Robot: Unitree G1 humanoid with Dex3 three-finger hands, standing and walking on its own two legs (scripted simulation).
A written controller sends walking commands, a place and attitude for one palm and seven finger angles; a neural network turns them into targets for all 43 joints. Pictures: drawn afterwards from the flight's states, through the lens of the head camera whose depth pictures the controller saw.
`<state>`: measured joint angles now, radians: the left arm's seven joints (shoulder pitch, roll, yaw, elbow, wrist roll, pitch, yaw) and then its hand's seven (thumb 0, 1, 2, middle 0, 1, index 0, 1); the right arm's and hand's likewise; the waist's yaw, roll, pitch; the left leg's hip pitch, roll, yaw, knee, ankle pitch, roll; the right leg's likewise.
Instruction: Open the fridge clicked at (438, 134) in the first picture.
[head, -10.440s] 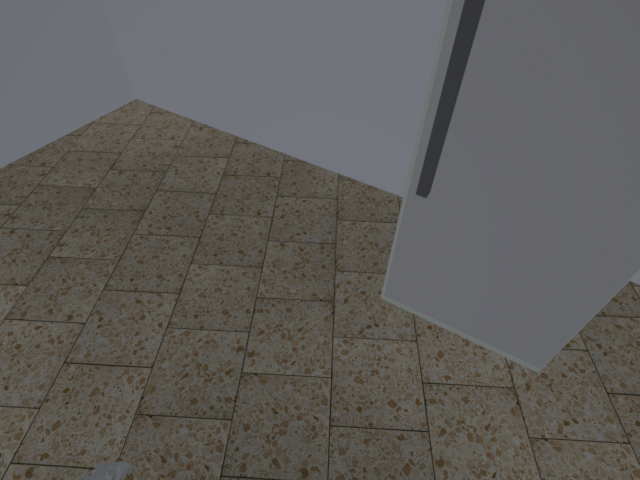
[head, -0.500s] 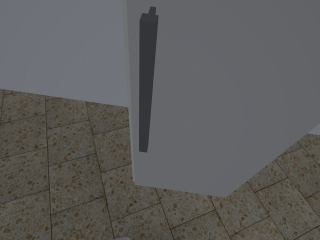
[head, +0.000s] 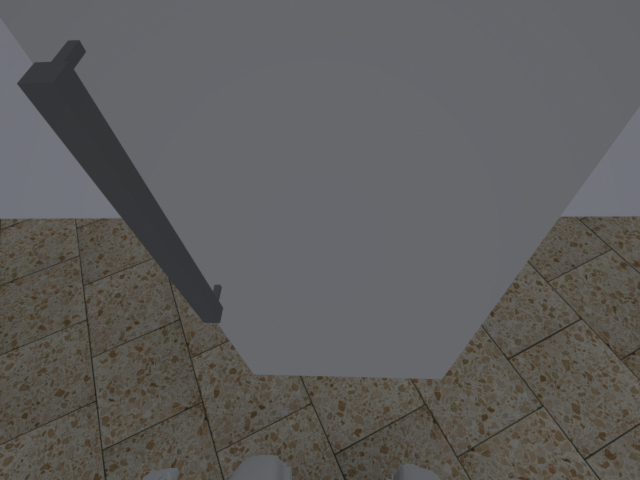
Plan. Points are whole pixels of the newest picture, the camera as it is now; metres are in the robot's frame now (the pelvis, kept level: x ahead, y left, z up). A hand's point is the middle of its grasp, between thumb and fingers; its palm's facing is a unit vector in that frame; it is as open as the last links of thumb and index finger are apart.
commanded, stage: shuffle to correct the standing spot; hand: left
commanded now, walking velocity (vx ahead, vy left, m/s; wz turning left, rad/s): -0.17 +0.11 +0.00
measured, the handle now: (166, 226) +0.39 +0.20 +0.09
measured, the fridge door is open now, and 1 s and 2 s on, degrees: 0 0 0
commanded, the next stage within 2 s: come to a stop and stand still in 0.32 s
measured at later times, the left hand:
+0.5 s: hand out of the picture -0.07 +0.23 -0.17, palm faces +0.10 -0.97 -0.23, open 7.4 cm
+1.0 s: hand out of the picture -0.12 +0.17 -0.16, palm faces +0.01 -0.98 -0.19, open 7.3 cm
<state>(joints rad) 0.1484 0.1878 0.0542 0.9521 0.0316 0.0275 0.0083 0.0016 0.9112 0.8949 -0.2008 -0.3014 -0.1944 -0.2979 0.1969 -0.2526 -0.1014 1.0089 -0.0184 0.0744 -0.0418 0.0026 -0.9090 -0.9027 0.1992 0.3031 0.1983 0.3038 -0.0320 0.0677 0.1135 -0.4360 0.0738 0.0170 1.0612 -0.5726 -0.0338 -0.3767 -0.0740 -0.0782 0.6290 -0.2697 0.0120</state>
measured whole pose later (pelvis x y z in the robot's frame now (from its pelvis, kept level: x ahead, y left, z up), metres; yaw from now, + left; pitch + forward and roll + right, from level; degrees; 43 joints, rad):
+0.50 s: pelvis -0.11 +0.03 +0.01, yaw +1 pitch +1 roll -1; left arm 0.23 0.22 0.10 1.00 0.03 0.09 0.03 0.00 0.91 0.89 -0.20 -0.30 -0.20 -0.30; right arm 0.20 -0.16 -0.05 0.95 -0.04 0.07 -0.02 0.00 -0.90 -0.90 0.20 0.30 0.20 0.30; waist 0.02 -0.03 0.03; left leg -0.25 -0.02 0.12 0.51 -0.29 0.09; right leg -0.54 -0.01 0.01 1.14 -0.39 0.01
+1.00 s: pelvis -0.13 +0.00 +0.02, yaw -1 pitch +0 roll +0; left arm 0.31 0.14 0.02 1.11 0.01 0.01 0.03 0.01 0.93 0.89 -0.20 -0.30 -0.20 -0.30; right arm 0.42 -0.14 -0.01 1.17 -0.03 0.03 -0.03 0.00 -0.91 -0.90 0.20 0.30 0.20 0.30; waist -0.04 0.01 -0.04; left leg -0.22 0.01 0.14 0.44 -0.21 0.03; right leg -0.09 0.00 -0.08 0.41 -0.32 -0.03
